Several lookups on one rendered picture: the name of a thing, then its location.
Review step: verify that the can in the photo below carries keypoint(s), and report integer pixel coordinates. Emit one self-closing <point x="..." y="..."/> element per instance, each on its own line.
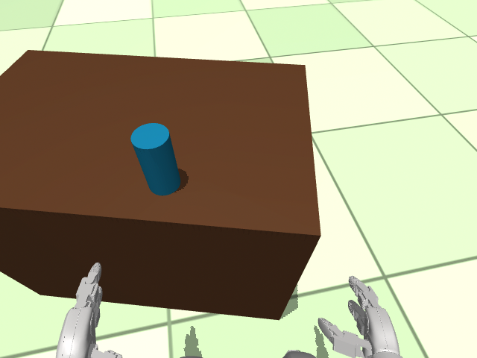
<point x="153" y="147"/>

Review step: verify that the left robot hand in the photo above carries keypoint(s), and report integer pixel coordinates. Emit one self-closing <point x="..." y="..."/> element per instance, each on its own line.
<point x="77" y="337"/>

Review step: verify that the right robot hand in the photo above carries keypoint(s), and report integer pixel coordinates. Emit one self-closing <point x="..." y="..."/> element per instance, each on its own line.
<point x="374" y="323"/>

